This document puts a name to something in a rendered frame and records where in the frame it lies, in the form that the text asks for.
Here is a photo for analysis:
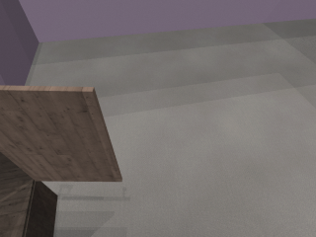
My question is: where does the cupboard door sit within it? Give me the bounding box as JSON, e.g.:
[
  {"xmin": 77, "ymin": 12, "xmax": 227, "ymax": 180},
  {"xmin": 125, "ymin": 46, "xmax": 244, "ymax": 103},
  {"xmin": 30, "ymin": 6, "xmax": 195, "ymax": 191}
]
[{"xmin": 0, "ymin": 85, "xmax": 122, "ymax": 182}]

